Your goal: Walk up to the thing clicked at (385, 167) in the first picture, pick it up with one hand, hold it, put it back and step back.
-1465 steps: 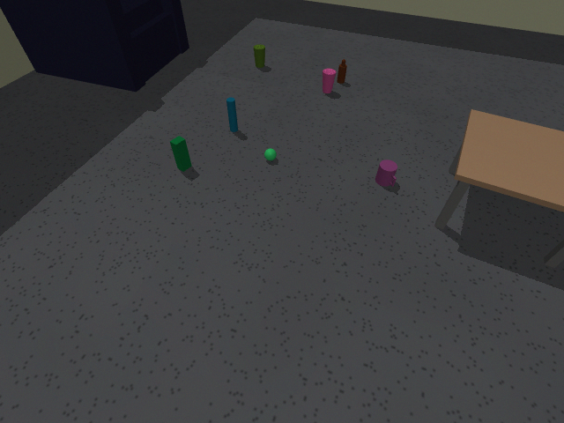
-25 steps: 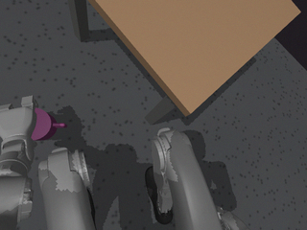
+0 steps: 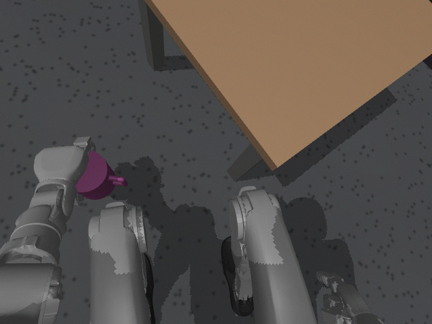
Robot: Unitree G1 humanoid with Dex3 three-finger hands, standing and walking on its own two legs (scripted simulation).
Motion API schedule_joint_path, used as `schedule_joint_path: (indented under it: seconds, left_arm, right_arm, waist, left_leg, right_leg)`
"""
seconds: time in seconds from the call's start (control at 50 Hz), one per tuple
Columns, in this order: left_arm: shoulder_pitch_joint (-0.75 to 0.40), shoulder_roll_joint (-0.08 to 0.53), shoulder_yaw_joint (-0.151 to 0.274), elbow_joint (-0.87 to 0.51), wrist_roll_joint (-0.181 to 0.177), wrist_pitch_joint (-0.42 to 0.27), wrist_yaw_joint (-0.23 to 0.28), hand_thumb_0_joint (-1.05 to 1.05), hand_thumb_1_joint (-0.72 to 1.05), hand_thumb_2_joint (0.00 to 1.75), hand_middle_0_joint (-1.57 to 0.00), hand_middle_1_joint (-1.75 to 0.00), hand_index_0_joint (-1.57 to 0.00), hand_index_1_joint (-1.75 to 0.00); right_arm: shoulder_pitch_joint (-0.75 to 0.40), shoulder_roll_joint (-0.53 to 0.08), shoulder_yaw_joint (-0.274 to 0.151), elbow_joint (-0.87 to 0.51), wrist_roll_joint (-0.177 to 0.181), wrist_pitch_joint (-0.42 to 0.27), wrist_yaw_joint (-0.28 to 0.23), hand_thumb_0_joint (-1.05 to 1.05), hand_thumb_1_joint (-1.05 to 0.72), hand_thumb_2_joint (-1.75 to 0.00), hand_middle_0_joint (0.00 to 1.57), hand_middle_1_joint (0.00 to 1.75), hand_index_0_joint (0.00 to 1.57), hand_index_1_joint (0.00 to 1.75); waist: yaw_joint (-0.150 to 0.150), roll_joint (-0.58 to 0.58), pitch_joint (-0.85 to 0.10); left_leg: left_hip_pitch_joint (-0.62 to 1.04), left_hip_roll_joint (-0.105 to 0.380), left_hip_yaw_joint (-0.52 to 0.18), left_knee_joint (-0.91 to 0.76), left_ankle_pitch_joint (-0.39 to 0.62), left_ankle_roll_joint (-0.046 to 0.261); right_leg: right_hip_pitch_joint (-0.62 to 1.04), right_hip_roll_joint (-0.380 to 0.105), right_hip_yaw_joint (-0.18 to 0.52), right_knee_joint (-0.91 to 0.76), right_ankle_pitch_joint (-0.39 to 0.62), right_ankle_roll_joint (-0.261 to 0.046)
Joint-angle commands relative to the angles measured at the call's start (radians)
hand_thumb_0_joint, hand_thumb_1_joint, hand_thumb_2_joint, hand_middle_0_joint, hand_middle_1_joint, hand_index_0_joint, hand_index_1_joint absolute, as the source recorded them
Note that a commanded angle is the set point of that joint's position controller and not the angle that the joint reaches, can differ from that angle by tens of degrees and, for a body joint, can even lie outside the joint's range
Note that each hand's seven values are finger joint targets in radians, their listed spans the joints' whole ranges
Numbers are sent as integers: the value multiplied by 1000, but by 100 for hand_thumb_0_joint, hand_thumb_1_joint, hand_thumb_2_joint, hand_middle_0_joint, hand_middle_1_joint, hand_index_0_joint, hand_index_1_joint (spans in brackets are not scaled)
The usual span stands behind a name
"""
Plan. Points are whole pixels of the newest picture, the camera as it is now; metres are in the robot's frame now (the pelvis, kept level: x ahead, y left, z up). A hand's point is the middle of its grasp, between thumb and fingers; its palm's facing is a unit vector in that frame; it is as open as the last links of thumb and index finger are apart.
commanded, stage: lift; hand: left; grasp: from above
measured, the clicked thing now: (98, 177) +0.41 +0.21 -0.22
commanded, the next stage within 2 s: hold in 1.60 s
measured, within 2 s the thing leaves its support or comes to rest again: neither
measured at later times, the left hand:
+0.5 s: hand (35, 180) +0.37 +0.26 -0.06, palm faces -0.47 -0.08 -0.88, open 11.5 cm
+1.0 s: hand out of the picture +0.34 +0.26 +0.16, palm faces -0.42 -0.12 -0.90, open 11.4 cm
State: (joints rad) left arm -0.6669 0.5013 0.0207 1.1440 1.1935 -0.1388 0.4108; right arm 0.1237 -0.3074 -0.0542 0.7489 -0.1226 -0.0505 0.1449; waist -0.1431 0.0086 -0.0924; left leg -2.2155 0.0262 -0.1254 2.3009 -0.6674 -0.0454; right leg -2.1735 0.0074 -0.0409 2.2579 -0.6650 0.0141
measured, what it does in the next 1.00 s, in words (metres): rises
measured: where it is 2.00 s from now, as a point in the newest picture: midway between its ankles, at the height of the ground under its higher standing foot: (192, 299)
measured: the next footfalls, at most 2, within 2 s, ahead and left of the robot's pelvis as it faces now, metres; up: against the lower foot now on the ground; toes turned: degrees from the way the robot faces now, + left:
none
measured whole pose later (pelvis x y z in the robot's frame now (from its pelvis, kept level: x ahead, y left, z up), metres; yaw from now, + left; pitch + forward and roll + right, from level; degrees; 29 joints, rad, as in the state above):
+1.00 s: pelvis +0.03 +0.01 +0.25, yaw +3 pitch +23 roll -2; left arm -0.25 0.42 -0.17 0.63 0.95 0.12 0.16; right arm 0.17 -0.25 -0.03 0.68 0.03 0.03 -0.06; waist -0.07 0.05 -0.19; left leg -1.31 0.04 -0.03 1.49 -0.57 -0.02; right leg -1.28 -0.01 -0.01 1.46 -0.58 0.02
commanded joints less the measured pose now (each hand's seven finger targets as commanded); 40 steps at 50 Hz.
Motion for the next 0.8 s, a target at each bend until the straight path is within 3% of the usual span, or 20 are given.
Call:
schedule_joint_path:
  seconds: [0.0,0.04,0.06,0.12,0.18,0.34,0.4,0.44,0.52,0.54,0.6,0.7,0.78]
  left_arm:
    - [-377,273,57,-270,-25,28,92,0,39,98,-84,-84,-83,-85]
    - [-353,278,56,-261,-50,58,82,0,37,97,-82,-82,-81,-83]
    - [-339,251,36,-242,-63,71,69,0,35,98,-82,-81,-80,-83]
    - [-325,252,8,-230,-96,101,15,0,34,98,-80,-84,-79,-85]
    - [-257,207,-23,-243,-123,119,-43,0,36,98,-84,-80,-82,-83]
    - [-176,228,-5,-389,-140,112,-126,0,39,92,-85,-79,-84,-80]
    - [-110,226,-1,-477,-146,106,-137,0,40,96,-87,-80,-85,-82]
    - [-104,231,3,-573,-160,103,-135,0,40,96,-86,-82,-85,-84]
    - [-28,225,7,-638,-183,125,-128,0,42,95,-89,-78,-88,-80]
    - [-54,241,8,-706,-189,128,-126,0,41,94,-90,-76,-88,-79]
    - [-18,230,-10,-765,-199,154,-125,0,40,94,-88,-77,-86,-79]
    - [46,178,-51,-739,-219,207,-137,0,38,91,-89,-71,-86,-74]
    - [100,163,-69,-734,-233,244,-158,0,38,90,-90,-70,-86,-73]
  right_arm:
    - [158,-197,-75,-44,10,-17,-44,0,-92,-91,20,30,20,30]
    - [165,-196,-75,-47,19,-15,-54,0,-92,-91,20,30,20,30]
    - [173,-196,-74,-44,21,-16,-56,0,-93,-91,20,30,20,30]
    - [181,-190,-72,-46,36,-7,-70,0,-93,-91,20,30,20,30]
    - [182,-186,-69,-57,52,3,-78,0,-93,-91,20,30,20,30]
    - [159,-179,-70,-112,90,38,-99,0,-92,-91,20,30,20,30]
    - [152,-167,-72,-138,99,45,-105,0,-92,-91,20,30,20,30]
    - [149,-160,-75,-151,104,45,-114,0,-92,-91,20,30,20,30]
    - [143,-152,-78,-166,112,41,-133,0,-92,-91,20,30,20,30]
    - [134,-148,-80,-173,113,42,-140,0,-92,-91,20,30,20,30]
    - [122,-137,-81,-176,117,42,-157,0,-92,-91,20,30,20,30]
    - [116,-126,-65,-160,127,43,-186,0,-92,-91,20,30,20,30]
    - [92,-115,-52,-166,140,50,-204,0,-92,-91,20,30,20,30]
  waist:
    - [-13,212,-768]
    - [-1,199,-784]
    - [-10,200,-761]
    - [-4,177,-762]
    - [18,189,-749]
    - [43,158,-722]
    - [54,150,-734]
    - [53,167,-746]
    - [41,141,-719]
    - [45,152,-758]
    - [46,157,-764]
    - [34,131,-654]
    - [46,110,-612]
  left_leg:
    - [532,-23,126,-266,106,59]
    - [544,-23,126,-281,114,63]
    - [552,-23,125,-290,119,63]
    - [536,-26,125,-310,118,70]
    - [588,-32,114,-368,129,63]
    - [652,-36,89,-460,126,64]
    - [708,-36,90,-512,121,62]
    - [738,-39,97,-541,111,62]
    - [818,-35,94,-608,98,60]
    - [853,-34,100,-621,99,59]
    - [925,-34,106,-669,101,57]
    - [1004,-32,100,-780,100,55]
    - [1111,-29,97,-884,122,52]
  right_leg:
    - [381,30,-52,-310,153,-58]
    - [398,30,-53,-325,161,-55]
    - [404,29,-55,-334,171,-55]
    - [442,35,-50,-361,171,-53]
    - [455,34,-63,-373,175,-59]
    - [489,26,-56,-436,167,-57]
    - [538,25,-47,-481,157,-55]
    - [566,20,-37,-517,149,-52]
    - [618,15,-25,-594,136,-46]
    - [648,18,-21,-615,134,-45]
    - [711,21,-11,-677,132,-43]
    - [789,17,-3,-776,132,-37]
    - [907,22,-2,-872,151,-35]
